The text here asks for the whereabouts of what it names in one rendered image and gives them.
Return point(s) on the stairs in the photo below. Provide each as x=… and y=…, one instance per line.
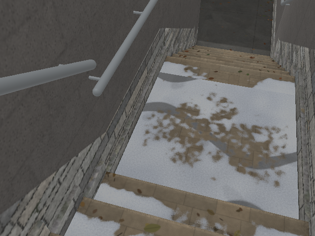
x=232, y=58
x=125, y=206

